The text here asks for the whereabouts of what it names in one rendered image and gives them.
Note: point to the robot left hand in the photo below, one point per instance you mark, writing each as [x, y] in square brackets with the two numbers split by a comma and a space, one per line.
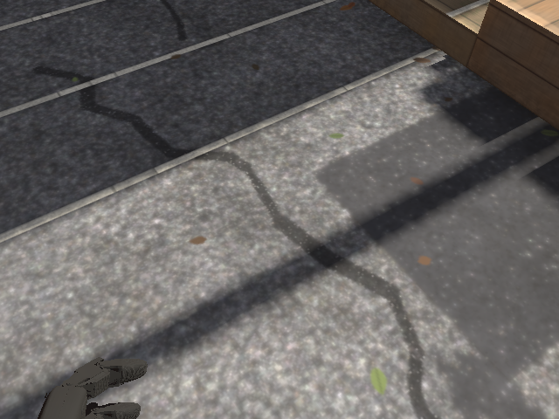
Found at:
[68, 401]

